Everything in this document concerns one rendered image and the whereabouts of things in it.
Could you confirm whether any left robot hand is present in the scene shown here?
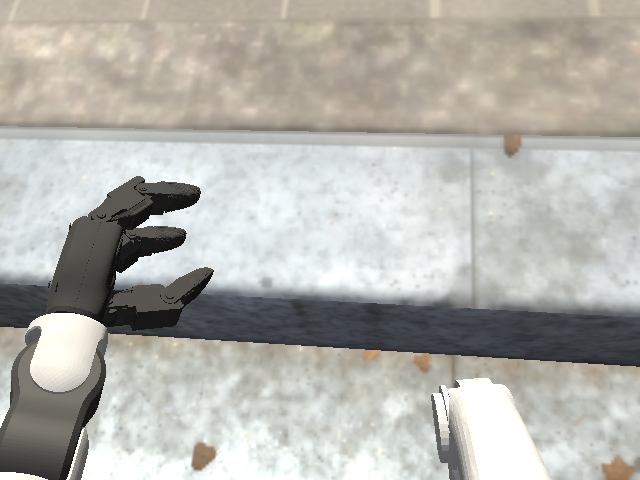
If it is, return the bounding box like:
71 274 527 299
45 176 214 331

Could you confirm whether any left robot forearm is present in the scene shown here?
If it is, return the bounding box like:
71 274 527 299
0 313 108 480

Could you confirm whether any right robot thigh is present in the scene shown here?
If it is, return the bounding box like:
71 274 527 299
431 378 552 480

